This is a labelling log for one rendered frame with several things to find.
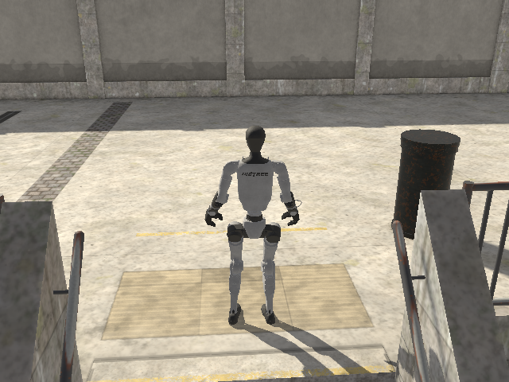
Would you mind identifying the robot left hand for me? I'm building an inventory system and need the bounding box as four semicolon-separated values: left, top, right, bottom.
205;210;223;227

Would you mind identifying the right robot upper arm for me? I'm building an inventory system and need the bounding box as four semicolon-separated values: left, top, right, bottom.
272;160;292;203

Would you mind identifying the left robot upper arm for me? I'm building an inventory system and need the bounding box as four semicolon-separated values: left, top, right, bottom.
216;160;239;204

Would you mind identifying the robot right forearm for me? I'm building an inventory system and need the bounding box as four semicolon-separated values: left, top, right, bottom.
284;191;298;216

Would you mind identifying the robot left forearm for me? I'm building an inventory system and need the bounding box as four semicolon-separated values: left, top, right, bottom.
208;191;223;216

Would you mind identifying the left robot shin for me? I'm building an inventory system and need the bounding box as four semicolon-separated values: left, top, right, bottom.
229;259;241;314

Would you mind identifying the humanoid robot torso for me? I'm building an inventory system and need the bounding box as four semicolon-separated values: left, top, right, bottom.
236;157;274;239

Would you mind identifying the robot right hand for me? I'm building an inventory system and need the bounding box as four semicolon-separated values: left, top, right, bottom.
282;211;300;226

